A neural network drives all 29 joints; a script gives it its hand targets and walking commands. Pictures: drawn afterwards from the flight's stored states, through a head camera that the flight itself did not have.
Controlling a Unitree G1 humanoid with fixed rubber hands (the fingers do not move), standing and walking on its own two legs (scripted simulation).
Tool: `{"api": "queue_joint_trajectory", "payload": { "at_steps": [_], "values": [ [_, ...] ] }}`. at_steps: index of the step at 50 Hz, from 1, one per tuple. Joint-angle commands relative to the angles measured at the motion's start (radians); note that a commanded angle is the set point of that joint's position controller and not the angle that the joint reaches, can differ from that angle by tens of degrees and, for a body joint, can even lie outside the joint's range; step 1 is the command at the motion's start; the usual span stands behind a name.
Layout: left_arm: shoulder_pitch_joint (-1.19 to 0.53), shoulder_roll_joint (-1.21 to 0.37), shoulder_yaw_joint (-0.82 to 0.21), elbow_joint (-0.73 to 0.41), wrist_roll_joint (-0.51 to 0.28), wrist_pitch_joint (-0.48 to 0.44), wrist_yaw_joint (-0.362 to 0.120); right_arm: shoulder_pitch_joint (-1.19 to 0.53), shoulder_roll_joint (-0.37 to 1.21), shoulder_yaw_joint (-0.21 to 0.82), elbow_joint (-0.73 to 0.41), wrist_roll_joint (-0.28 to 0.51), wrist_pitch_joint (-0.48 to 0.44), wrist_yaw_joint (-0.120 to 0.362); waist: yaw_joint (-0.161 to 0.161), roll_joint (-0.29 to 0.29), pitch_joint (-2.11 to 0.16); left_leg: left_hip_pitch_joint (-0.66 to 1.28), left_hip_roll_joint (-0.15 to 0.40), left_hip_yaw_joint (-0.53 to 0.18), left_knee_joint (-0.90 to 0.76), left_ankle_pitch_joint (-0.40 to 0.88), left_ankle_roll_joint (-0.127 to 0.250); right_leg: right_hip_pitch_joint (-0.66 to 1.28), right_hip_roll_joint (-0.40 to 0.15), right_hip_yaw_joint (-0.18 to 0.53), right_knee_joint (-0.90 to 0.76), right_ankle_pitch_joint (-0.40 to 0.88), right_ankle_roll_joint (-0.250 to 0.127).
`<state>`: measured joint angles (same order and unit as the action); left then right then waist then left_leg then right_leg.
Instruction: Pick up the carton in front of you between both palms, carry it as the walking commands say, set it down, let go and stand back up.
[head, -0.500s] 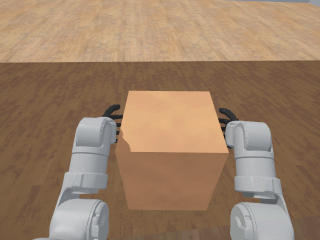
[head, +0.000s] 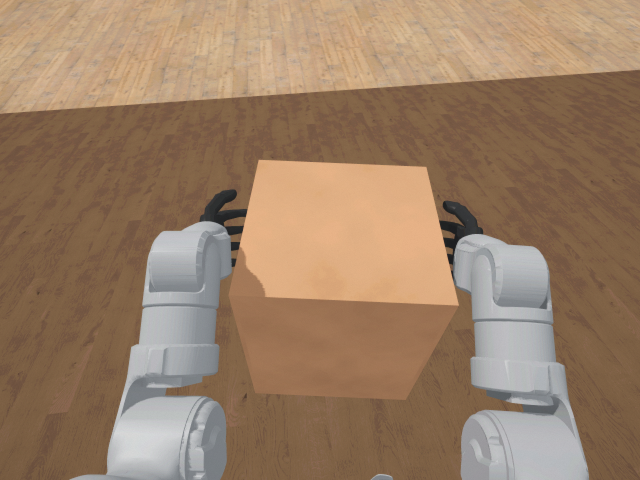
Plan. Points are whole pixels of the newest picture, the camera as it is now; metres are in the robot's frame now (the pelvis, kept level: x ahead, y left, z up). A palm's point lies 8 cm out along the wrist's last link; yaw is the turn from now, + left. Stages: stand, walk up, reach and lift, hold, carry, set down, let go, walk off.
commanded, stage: carry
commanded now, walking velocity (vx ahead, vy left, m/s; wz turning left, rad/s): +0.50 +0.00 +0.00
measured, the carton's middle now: (336, 286) +0.36 -0.01 +0.04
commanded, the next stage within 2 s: none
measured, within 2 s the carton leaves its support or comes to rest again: neither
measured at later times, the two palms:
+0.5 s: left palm (224, 108) +0.65 +0.17 +0.13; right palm (406, 105) +0.66 -0.13 +0.13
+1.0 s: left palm (267, 57) +0.97 +0.14 +0.07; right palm (397, 62) +0.96 -0.16 +0.06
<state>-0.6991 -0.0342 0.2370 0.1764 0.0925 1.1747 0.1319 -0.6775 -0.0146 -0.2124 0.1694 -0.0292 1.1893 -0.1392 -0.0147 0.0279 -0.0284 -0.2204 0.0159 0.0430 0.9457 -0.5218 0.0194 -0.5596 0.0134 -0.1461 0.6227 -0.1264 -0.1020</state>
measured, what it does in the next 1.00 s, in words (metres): goes down: left foot 0.05 m lower, then right foot 0.05 m lower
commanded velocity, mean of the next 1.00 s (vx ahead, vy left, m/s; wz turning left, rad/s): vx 0.50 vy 0.00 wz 0.00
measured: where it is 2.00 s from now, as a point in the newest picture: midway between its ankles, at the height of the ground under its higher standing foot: (322, 245)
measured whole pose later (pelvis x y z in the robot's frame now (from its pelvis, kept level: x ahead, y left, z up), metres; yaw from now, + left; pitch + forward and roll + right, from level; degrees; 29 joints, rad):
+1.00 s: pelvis +0.61 +0.02 -0.07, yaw +0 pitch +4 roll +2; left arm -0.62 -0.04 0.23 -0.01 0.08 1.18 0.13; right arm -0.64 0.00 -0.18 0.06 -0.01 1.16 -0.15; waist -0.09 -0.02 -0.04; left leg -0.14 -0.10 0.10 0.78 -0.48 0.08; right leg -0.50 0.03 -0.11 0.40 0.26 -0.10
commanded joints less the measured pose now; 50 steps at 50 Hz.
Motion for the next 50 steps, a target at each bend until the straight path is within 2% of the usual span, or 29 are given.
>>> {"api": "queue_joint_trajectory", "payload": {
  "at_steps": [1, 2, 3, 5, 9, 12, 13, 17, 19, 21, 22, 23, 24, 25, 26, 27, 28, 29, 30, 31, 33, 36, 39, 42, 45, 47, 48, 49, 50],
  "values": [
    [-0.598, -1.062, -0.594, -0.06, -0.409, -0.007, -0.25, -0.761, 1.176, 0.652, -0.115, 0.421, -0.023, 0.263, 0.08, -0.252, -0.541, -0.56, -0.028, -0.08, 0.455, 0.019, 0.034, 0.858, -0.342, 0.668, -0.193, 0.02, -0.163],
    [-0.652, -1.092, -0.62, -0.112, -0.439, -0.013, -0.258, -0.779, 1.187, 0.655, -0.145, 0.421, -0.03, 0.255, 0.071, -0.149, -0.513, -0.554, -0.005, -0.084, 0.411, 0.073, 0.035, 0.79, -0.315, 0.57, -0.186, 0.1, -0.138],
    [-0.707, -1.118, -0.65, -0.161, -0.468, -0.018, -0.262, -0.779, 1.191, 0.658, -0.167, 0.418, -0.034, 0.245, 0.058, -0.106, -0.49, -0.537, 0.019, -0.081, 0.347, 0.115, 0.032, 0.72, -0.293, 0.5, -0.193, 0.141, -0.119],
    [-0.757, -1.14, -0.686, -0.229, -0.512, -0.023, -0.265, -0.759, 1.195, 0.664, -0.201, 0.411, -0.039, 0.224, 0.053, -0.105, -0.501, -0.493, 0.036, -0.066, 0.265, 0.147, 0.02, 0.657, -0.273, 0.432, -0.204, 0.154, -0.113],
    [-0.72, -1.122, -0.722, -0.288, -0.541, -0.02, -0.267, -0.681, 1.156, 0.669, -0.245, 0.369, -0.046, 0.191, 0.061, -0.113, -0.507, -0.536, 0.042, -0.033, 0.102, 0.192, 0.003, 0.666, -0.262, 0.363, -0.207, 0.239, -0.15],
    [-0.695, -1.079, -0.736, -0.308, -0.541, -0.013, -0.268, -0.667, 1.108, 0.683, -0.282, 0.35, -0.042, 0.181, 0.076, -0.121, -0.487, -0.575, 0.044, -0.015, -0.024, 0.341, -0.001, 0.708, -0.244, 0.317, -0.191, 0.378, -0.145],
    [-0.687, -1.064, -0.739, -0.308, -0.538, -0.01, -0.268, -0.665, 1.092, 0.688, -0.293, 0.348, -0.038, 0.18, 0.081, -0.121, -0.485, -0.562, 0.045, -0.012, -0.076, 0.412, 0.001, 0.711, -0.232, 0.295, -0.185, 0.385, -0.139],
    [-0.63, -1.028, -0.737, -0.241, -0.51, 0.001, -0.273, -0.64, 1.04, 0.685, -0.26, 0.332, -0.014, 0.195, 0.105, -0.116, -0.436, -0.488, 0.028, 0.0, -0.283, 0.596, 0.022, 0.714, -0.198, 0.227, -0.145, 0.369, -0.113],
    [-0.605, -1.019, -0.722, -0.179, -0.49, 0.004, -0.275, -0.626, 1.021, 0.666, -0.199, 0.32, -0.002, 0.212, 0.13, -0.094, -0.369, -0.476, 0.0, 0.037, -0.404, 0.657, 0.031, 0.725, -0.169, 0.194, -0.105, 0.381, -0.093],
    [-0.585, -1.012, -0.698, -0.111, -0.469, 0.004, -0.274, -0.606, 1.013, 0.638, -0.125, 0.313, 0.007, 0.231, 0.139, -0.116, -0.324, -0.402, -0.008, 0.051, -0.497, 0.702, 0.055, 0.691, -0.165, 0.192, -0.06, 0.35, -0.077],
    [-0.586, -1.016, -0.688, -0.08, -0.465, 0.003, -0.275, -0.598, 1.011, 0.618, -0.088, 0.308, 0.009, 0.238, 0.124, -0.127, -0.32, -0.332, -0.006, 0.054, -0.525, 0.698, 0.069, 0.664, -0.161, 0.186, -0.016, 0.364, -0.061],
    [-0.596, -1.026, -0.68, -0.051, -0.467, 0.002, -0.277, -0.589, 1.009, 0.595, -0.051, 0.302, 0.01, 0.244, 0.092, -0.113, -0.332, -0.216, -0.018, 0.073, -0.566, 0.708, 0.079, 0.618, -0.144, 0.155, 0.068, 0.412, -0.036],
    [-0.612, -1.034, -0.672, -0.024, -0.471, 0.001, -0.279, -0.576, 1.003, 0.569, -0.014, 0.293, 0.009, 0.248, 0.046, -0.064, -0.37, -0.028, -0.029, 0.102, -0.587, 0.734, 0.076, 0.532, -0.107, 0.099, 0.217, 0.39, -0.004],
    [-0.626, -1.035, -0.655, -0.003, -0.473, -0.002, -0.283, -0.571, 0.987, 0.531, 0.014, 0.284, 0.006, 0.253, 0.011, 0.017, -0.424, 0.195, 0.076, 0.009, -0.484, 0.855, 0.055, 0.338, -0.072, 0.071, 0.403, 0.112, 0.028],
    [-0.638, -1.065, -0.641, 0.034, -0.481, 0.003, -0.287, -0.569, 0.979, 0.496, 0.06, 0.273, 0.006, 0.254, 0.013, 0.155, -0.481, 0.423, 0.296, -0.282, -0.319, 1.191, 0.099, 0.075, -0.001, 0.078, 0.573, -0.402, 0.059],
    [-0.659, -1.084, -0.628, 0.035, -0.475, 0.01, -0.279, -0.585, 0.962, 0.475, 0.067, 0.266, -0.003, 0.251, -0.045, 0.336, -0.549, 0.568, 0.405, -0.571, -0.398, 0.866, 0.288, -0.174, 0.077, 0.13, 0.8, -0.494, 0.08],
    [-0.696, -1.095, -0.631, 0.024, -0.476, 0.006, -0.274, -0.585, 1.005, 0.486, 0.068, 0.287, -0.009, 0.255, -0.038, 0.236, -0.504, 0.497, 0.364, -0.602, -0.476, 0.588, 0.282, -0.249, 0.027, 0.167, 0.8, -0.462, 0.063],
    [-0.733, -1.12, -0.64, -0.006, -0.485, -0.002, -0.27, -0.656, 1.052, 0.511, 0.007, 0.32, -0.019, 0.261, -0.046, 0.144, -0.455, 0.401, 0.31, -0.538, -0.503, 0.518, 0.25, -0.246, 0.001, 0.162, 0.762, -0.405, 0.06],
    [-0.751, -1.144, -0.64, -0.038, -0.491, -0.011, -0.262, -0.736, 1.097, 0.54, -0.055, 0.358, -0.026, 0.264, -0.032, 0.059, -0.435, 0.326, 0.292, -0.49, -0.514, 0.517, 0.221, -0.226, -0.026, 0.17, 0.713, -0.347, 0.064],
    [-0.757, -1.154, -0.638, -0.071, -0.491, -0.017, -0.251, -0.798, 1.137, 0.573, -0.11, 0.392, -0.031, 0.265, -0.02, 0.032, -0.428, 0.258, 0.282, -0.445, -0.526, 0.525, 0.212, -0.202, -0.047, 0.17, 0.659, -0.305, 0.065],
    [-0.733, -1.163, -0.645, -0.12, -0.483, -0.024, -0.227, -0.835, 1.18, 0.616, -0.184, 0.444, -0.042, 0.259, -0.003, 0.051, -0.442, 0.194, 0.253, -0.367, -0.535, 0.545, 0.188, -0.15, -0.062, 0.164, 0.58, -0.26, 0.073],
    [-0.654, -1.156, -0.652, -0.155, -0.463, -0.035, -0.203, -0.785, 1.186, 0.644, -0.23, 0.465, -0.049, 0.25, -0.021, 0.067, -0.469, 0.265, 0.226, -0.284, -0.495, 0.796, 0.189, -0.211, -0.064, 0.137, 0.475, -0.184, 0.084],
    [-0.605, -1.132, -0.675, -0.19, -0.433, -0.045, -0.189, -0.736, 1.179, 0.677, -0.256, 0.466, -0.056, 0.25, -0.05, 0.072, -0.483, 0.367, 0.193, -0.223, -0.45, 1.018, 0.168, -0.264, -0.049, 0.115, 0.344, -0.05, 0.071],
    [-0.59, -1.085, -0.698, -0.238, -0.411, -0.049, -0.183, -0.718, 1.155, 0.713, -0.289, 0.472, -0.063, 0.253, -0.081, 0.066, -0.458, 0.406, 0.119, -0.151, -0.414, 1.091, 0.14, -0.219, -0.004, 0.067, 0.128, 0.125, 0.053],
    [-0.576, -1.014, -0.703, -0.27, -0.391, -0.038, -0.181, -0.693, 1.112, 0.73, -0.3, 0.478, -0.06, 0.253, -0.11, 0.067, -0.428, 0.407, 0.075, -0.108, -0.365, 1.059, 0.129, -0.097, 0.045, 0.018, -0.097, 0.29, 0.035],
    [-0.542, -0.959, -0.685, -0.246, -0.366, -0.023, -0.185, -0.665, 1.084, 0.732, -0.267, 0.475, -0.052, 0.256, -0.087, 0.071, -0.418, 0.364, 0.073, -0.087, -0.281, 1.002, 0.115, 0.044, 0.049, 0.027, -0.204, 0.391, 0.008],
    [-0.515, -0.928, -0.667, -0.224, -0.352, -0.015, -0.188, -0.654, 1.071, 0.731, -0.242, 0.472, -0.046, 0.257, -0.05, 0.074, -0.433, 0.333, 0.074, -0.073, -0.198, 1.021, 0.102, 0.152, 0.045, 0.022, -0.235, 0.407, -0.008],
    [-0.497, -0.905, -0.648, -0.202, -0.34, -0.008, -0.193, -0.646, 1.059, 0.726, -0.212, 0.471, -0.04, 0.26, -0.002, 0.058, -0.459, 0.262, 0.063, -0.027, -0.07, 0.996, 0.08, 0.314, 0.034, 0.009, -0.292, 0.451, -0.016],
    [-0.489, -0.877, -0.624, -0.182, -0.328, 0.0, -0.2, -0.651, 1.048, 0.719, -0.184, 0.467, -0.037, 0.262, 0.044, 0.016, -0.469, 0.086, 0.04, -0.009, 0.078, 0.802, 0.058, 0.511, -0.044, 0.072, -0.245, 0.529, -0.016]
  ]
}}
